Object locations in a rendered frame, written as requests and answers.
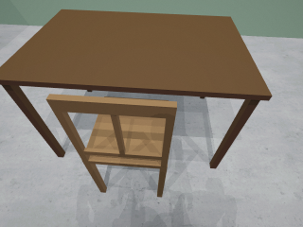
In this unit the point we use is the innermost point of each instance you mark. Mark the table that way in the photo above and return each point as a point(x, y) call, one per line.
point(137, 52)

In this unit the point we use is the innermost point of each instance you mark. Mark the chair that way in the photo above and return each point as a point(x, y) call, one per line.
point(133, 132)

